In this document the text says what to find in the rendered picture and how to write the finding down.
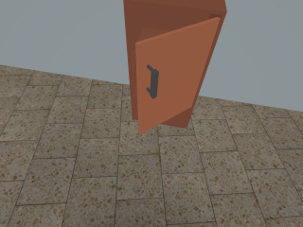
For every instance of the cupboard door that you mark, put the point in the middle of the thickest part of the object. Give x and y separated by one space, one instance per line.
180 57

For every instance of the handle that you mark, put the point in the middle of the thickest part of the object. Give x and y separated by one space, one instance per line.
154 82

